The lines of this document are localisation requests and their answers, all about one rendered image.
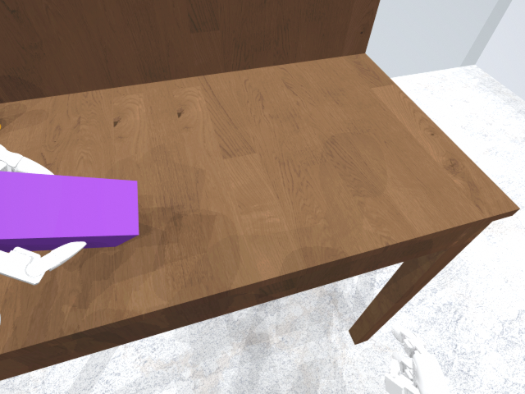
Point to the sponge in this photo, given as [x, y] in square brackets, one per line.
[44, 212]

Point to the robot right hand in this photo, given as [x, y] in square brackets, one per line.
[422, 376]

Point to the table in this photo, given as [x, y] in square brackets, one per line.
[272, 156]

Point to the robot left hand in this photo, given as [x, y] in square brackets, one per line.
[21, 264]

